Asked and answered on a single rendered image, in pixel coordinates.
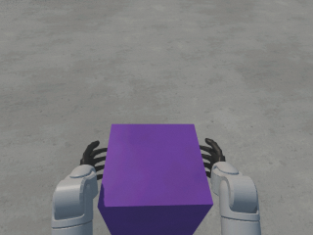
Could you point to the robot left hand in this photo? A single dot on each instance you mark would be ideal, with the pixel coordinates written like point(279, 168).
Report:
point(89, 154)

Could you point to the robot right forearm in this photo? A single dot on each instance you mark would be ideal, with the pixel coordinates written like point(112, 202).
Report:
point(238, 200)

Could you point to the robot left forearm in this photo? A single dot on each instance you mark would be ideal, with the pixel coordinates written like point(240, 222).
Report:
point(72, 202)

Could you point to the robot right hand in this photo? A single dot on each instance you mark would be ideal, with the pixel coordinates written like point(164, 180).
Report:
point(215, 156)

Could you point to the carton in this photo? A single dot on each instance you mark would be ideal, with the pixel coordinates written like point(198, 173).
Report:
point(154, 181)

